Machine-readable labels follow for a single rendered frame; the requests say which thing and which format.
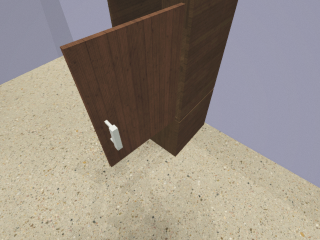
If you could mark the handle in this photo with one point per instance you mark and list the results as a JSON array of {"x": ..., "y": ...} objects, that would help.
[{"x": 115, "y": 136}]

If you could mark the cupboard door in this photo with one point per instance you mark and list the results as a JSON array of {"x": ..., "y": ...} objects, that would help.
[{"x": 129, "y": 75}]

